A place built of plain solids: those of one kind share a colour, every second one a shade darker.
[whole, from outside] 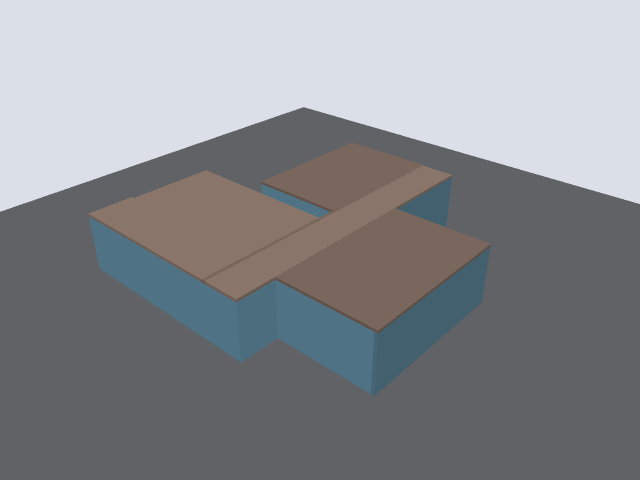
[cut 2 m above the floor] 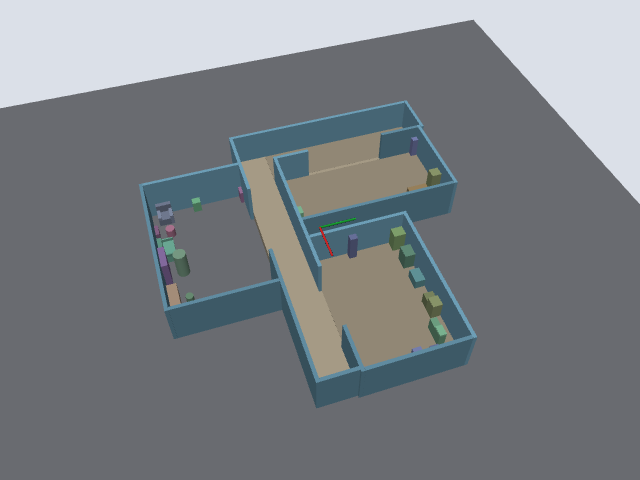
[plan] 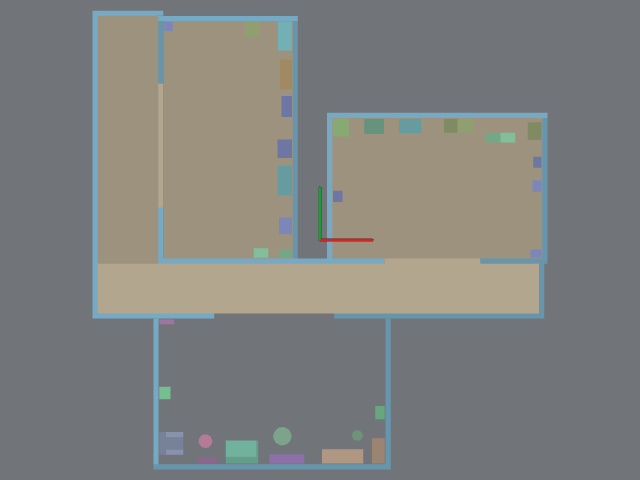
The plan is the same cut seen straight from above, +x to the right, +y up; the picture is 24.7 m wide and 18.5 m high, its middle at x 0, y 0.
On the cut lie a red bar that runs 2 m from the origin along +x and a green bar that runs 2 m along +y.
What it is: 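One storey of an old house, long lived in; a hall and three lower rooms beside it, each open to the hall along a stretch without wall, rail or kerb; a room's floor lies below the hall's by a bare drop, by one riser or not at all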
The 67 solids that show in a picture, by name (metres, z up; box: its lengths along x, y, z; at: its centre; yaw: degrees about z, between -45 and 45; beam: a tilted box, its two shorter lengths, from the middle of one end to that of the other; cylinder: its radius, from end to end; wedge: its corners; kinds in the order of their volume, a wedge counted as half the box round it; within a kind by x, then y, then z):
{
 "floor_1": {"box": [2.33, 9.56, 0.65], "at": [-7.4, 3.86, 0.28]},
 "floor_2": {"box": [0.2, 4.77, 0.65], "at": [-6.14, 3.64, 0.28]},
 "floor_3": {"box": [4.98, 9.15, 0.65], "at": [-3.54, 3.86, 0.28]},
 "floor_4": {"box": [17.01, 1.92, 0.65], "at": [-0.06, -1.87, 0.28]},
 "floor_5": {"box": [3.7, 0.2, 0.45], "at": [4.32, -0.81, 0.18]},
 "floor_6": {"box": [8.1, 5.42, 0.45], "at": [4.52, 1.99, 0.18]},
 "wall_1": {"box": [0.2, 11.47, 3.4], "at": [-8.67, 2.91, 1.65]},
 "wall_2": {"box": [2.73, 0.2, 3.4], "at": [-7.4, 8.74, 1.65]},
 "wall_3": {"box": [4.69, 0.2, 3.4], "at": [-6.42, -2.93, 1.65]},
 "wall_4": {"box": [0.2, 5.61, 3.4], "at": [-6.32, -5.84, 1.65]},
 "wall_5": {"box": [0.2, 1.97, 3.4], "at": [-6.14, 0.27, 1.65]},
 "wall_6": {"box": [0.2, 2.42, 3.4], "at": [-6.14, 7.23, 1.65]},
 "wall_7": {"box": [5.38, 0.2, 3.4], "at": [-3.54, 8.54, 1.65]},
 "wall_8": {"box": [8.71, 0.2, 3.4], "at": [-1.88, -0.81, 1.65]},
 "wall_9": {"box": [9.15, 0.2, 3.4], "at": [-1.85, -8.74, 1.65]},
 "wall_10": {"box": [0.2, 9.15, 3.4], "at": [-0.95, 3.86, 1.65]},
 "wall_11": {"box": [0.2, 5.42, 3.4], "at": [0.37, 1.99, 1.65]},
 "wall_12": {"box": [0.2, 5.61, 3.4], "at": [2.62, -5.84, 1.65]},
 "wall_13": {"box": [8.5, 0.2, 3.4], "at": [4.52, 4.8, 1.65]},
 "wall_14": {"box": [8.1, 0.2, 3.4], "at": [4.59, -2.93, 1.65]},
 "wall_15": {"box": [2.59, 0.2, 3.4], "at": [7.47, -0.81, 1.65]},
 "wall_16": {"box": [0.2, 1.92, 3.4], "at": [8.54, -1.87, 1.65]},
 "wall_17": {"box": [0.2, 5.42, 3.4], "at": [8.67, 1.99, 1.65]},
 "roof_1": {"box": [2.73, 0.2, 0.16], "at": [-7.4, 8.74, 3.43]},
 "roof_2": {"box": [7.92, 9.35, 0.16], "at": [-4.81, 3.96, 3.43]},
 "roof_3": {"box": [9.15, 5.81, 0.16], "at": [-1.85, -5.94, 3.43]},
 "roof_4": {"box": [17.41, 2.12, 0.16], "at": [-0.06, -1.97, 3.43]},
 "roof_5": {"box": [17.53, 0.2, 0.16], "at": [0.0, -0.81, 3.43]},
 "roof_6": {"box": [8.5, 5.62, 0.16], "at": [4.52, 2.09, 3.43]},
 "tall_odds_1": {"box": [0.33, 0.36, 1.28], "at": [-5.84, 8.23, 1.24]},
 "tall_odds_2": {"box": [0.56, 0.72, 0.75], "at": [-1.36, 3.52, 0.98]},
 "tall_odds_3": {"box": [0.5, 0.65, 0.69], "at": [-1.33, 0.54, 0.95]},
 "tall_odds_4": {"box": [0.41, 0.82, 0.72], "at": [-1.28, 5.14, 0.96]},
 "tall_odds_5": {"box": [0.37, 0.43, 1.62], "at": [0.68, 1.68, 1.21]},
 "tall_odds_6": {"box": [0.42, 0.32, 1.29], "at": [8.33, -0.53, 1.05]},
 "tall_odds_7": {"box": [0.35, 0.45, 1.83], "at": [8.36, 2.08, 1.32]},
 "tall_odds_8": {"box": [0.32, 0.43, 1.63], "at": [8.38, 3.0, 1.22]},
 "tv_unit_1": {"box": [1.59, 0.55, 1.2], "at": [0.87, -8.34, 0.55]},
 "tv_unit_2": {"box": [0.5, 0.98, 1.34], "at": [2.25, -8.12, 0.62]},
 "carton_stack_1": {"box": [0.59, 0.59, 1.37], "at": [-2.61, 8.12, 1.29]},
 "carton_stack_2": {"box": [0.52, 0.55, 0.71], "at": [5.04, 4.4, 0.76]},
 "carton_stack_3": {"box": [0.62, 0.55, 1.03], "at": [5.61, 4.4, 0.92]},
 "carton_stack_4": {"box": [0.54, 0.69, 1.04], "at": [8.27, 4.19, 0.92]},
 "trunk_1": {"box": [0.56, 1.12, 0.66], "at": [-1.36, 2.29, 0.94]},
 "trunk_2": {"box": [0.54, 1.11, 0.72], "at": [-1.35, 7.86, 0.96]},
 "trunk_3": {"box": [0.86, 0.56, 0.58], "at": [3.48, 4.39, 0.69]},
 "bookcase_1": {"box": [1.34, 0.36, 1.98], "at": [-1.28, -8.44, 0.94]},
 "metal_shelving_1": {"box": [0.45, 1.15, 1.8], "at": [-1.31, 6.37, 1.5]},
 "crate_stack_1": {"box": [0.56, 0.37, 1.27], "at": [-2.27, -0.5, 1.24]},
 "crate_stack_2": {"box": [0.49, 0.34, 0.99], "at": [-1.32, -0.52, 1.1]},
 "crate_stack_3": {"box": [1.15, 0.38, 0.82], "at": [6.95, 3.95, 0.81]},
 "crate_stack_4": {"box": [0.57, 0.38, 0.14], "at": [7.24, 3.95, 1.29]},
 "plant_big_round_1": {"cylinder": 0.35, "from": [-1.45, -7.56, 0.0], "to": [-1.45, -7.56, 1.61]},
 "armchair_1": {"box": [0.26, 0.88, 1.03], "at": [-6.07, -7.84, 0.47]},
 "armchair_2": {"box": [0.67, 0.2, 0.19], "at": [-5.6, -8.18, 0.56]},
 "armchair_3": {"box": [0.67, 0.68, 0.52], "at": [-5.6, -7.93, 0.21]},
 "armchair_4": {"box": [0.67, 0.2, 0.7], "at": [-5.6, -7.5, 0.3]},
 "washing_machine_1": {"box": [0.61, 0.68, 1.25], "at": [0.8, 4.33, 1.02]},
 "chest_drawers_1": {"box": [0.76, 0.59, 1.05], "at": [2.08, 4.38, 0.93]},
 "sofa_1": {"box": [1.1, 0.26, 0.24], "at": [-3.0, -8.49, 0.79]},
 "sofa_2": {"box": [1.18, 0.63, 0.52], "at": [-2.96, -8.04, 0.21]},
 "side_table_1": {"box": [0.43, 0.48, 0.78], "at": [-5.98, -5.9, 0.34]},
 "side_table_2": {"box": [0.37, 0.52, 0.67], "at": [2.31, -6.65, 0.29]},
 "radiator_1": {"box": [0.57, 0.19, 0.88], "at": [-5.91, -3.15, 0.39]},
 "radiator_2": {"box": [0.72, 0.23, 0.8], "at": [-4.34, -8.5, 0.35]},
 "stool_pouffe_round_1": {"cylinder": 0.26, "from": [-4.41, -7.75, 0.0], "to": [-4.41, -7.75, 0.56]},
 "floor_lamp_round_1": {"cylinder": 0.21, "from": [1.44, -7.54, 1.24], "to": [1.44, -7.54, 1.59]}
}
